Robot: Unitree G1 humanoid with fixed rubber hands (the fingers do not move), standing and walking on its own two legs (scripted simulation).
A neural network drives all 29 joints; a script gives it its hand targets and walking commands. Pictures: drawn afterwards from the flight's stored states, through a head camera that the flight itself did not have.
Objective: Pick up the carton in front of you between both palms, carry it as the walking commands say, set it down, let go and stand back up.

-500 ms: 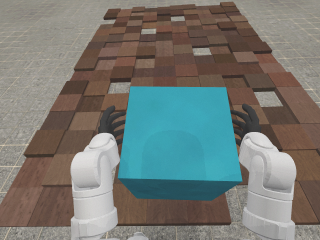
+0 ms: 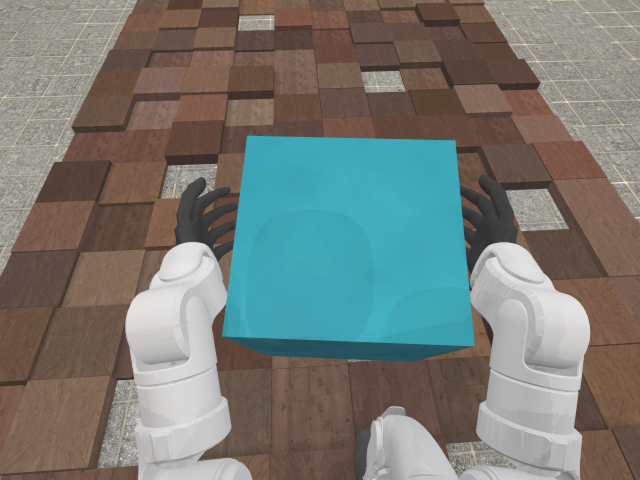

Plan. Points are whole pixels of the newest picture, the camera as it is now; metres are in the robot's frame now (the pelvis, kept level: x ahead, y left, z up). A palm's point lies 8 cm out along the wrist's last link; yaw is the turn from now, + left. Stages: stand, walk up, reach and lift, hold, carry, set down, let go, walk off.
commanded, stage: carry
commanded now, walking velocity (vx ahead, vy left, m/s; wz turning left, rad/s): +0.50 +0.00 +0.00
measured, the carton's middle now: (343, 267) +0.36 -0.01 +0.06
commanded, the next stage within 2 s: none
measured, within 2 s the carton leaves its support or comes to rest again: neither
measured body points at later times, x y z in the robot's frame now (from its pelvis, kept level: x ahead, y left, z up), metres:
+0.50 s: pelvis +0.34 +0.04 +0.03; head +0.33 +0.04 +0.48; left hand +0.69 +0.20 +0.21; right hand +0.71 -0.11 +0.20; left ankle +0.43 +0.12 -0.72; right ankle +0.21 -0.07 -0.67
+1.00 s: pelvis +0.64 +0.05 +0.02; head +0.72 +0.05 +0.46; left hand +1.00 +0.20 +0.08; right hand +1.00 -0.11 +0.08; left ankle +0.46 +0.12 -0.64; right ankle +0.72 -0.04 -0.70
